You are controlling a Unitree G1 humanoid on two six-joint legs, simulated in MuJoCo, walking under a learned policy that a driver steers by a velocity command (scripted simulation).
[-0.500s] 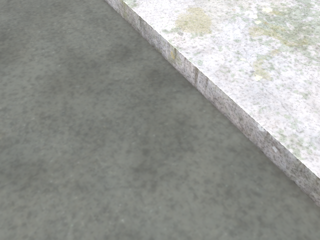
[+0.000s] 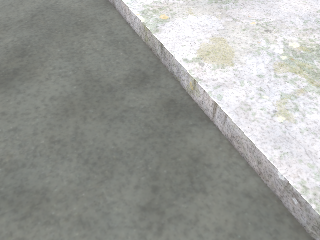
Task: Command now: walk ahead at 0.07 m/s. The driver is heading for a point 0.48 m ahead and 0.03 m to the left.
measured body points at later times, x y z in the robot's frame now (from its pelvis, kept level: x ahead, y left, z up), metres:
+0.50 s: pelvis +0.02 +0.02 +0.01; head +0.02 +0.02 +0.46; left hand +0.00 +0.23 -0.15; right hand +0.01 -0.20 -0.16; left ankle +0.05 +0.11 -0.74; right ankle -0.03 -0.07 -0.74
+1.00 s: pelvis +0.02 +0.01 +0.01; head +0.02 +0.01 +0.46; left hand -0.03 +0.21 -0.16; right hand -0.01 -0.19 -0.16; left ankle +0.05 +0.11 -0.74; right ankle -0.03 -0.07 -0.74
